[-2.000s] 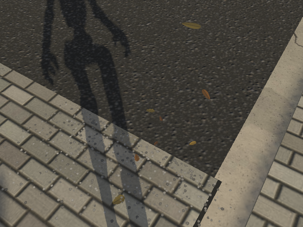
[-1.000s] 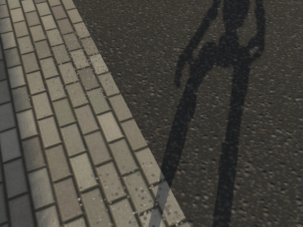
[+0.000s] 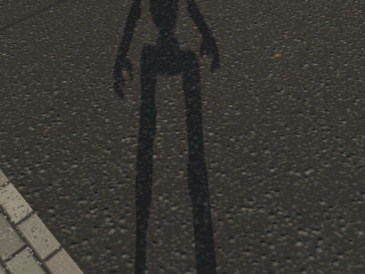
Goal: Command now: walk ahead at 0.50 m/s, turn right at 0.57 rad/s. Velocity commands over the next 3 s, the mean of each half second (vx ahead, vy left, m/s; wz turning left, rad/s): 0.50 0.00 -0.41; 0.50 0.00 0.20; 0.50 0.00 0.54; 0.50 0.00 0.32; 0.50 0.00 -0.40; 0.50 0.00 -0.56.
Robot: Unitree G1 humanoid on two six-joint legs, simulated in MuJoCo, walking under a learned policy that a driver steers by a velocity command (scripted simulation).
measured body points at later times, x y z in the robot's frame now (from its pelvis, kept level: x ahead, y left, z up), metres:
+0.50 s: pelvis +0.27 +0.04 +0.00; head +0.29 +0.05 +0.45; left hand +0.47 +0.26 -0.12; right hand +0.22 -0.23 -0.12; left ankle +0.26 +0.14 -0.74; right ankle +0.32 -0.11 -0.68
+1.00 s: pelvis +0.51 -0.06 +0.00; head +0.53 -0.07 +0.45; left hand +0.54 +0.21 -0.13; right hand +0.59 -0.32 -0.13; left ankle +0.61 +0.08 -0.67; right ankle +0.45 -0.12 -0.74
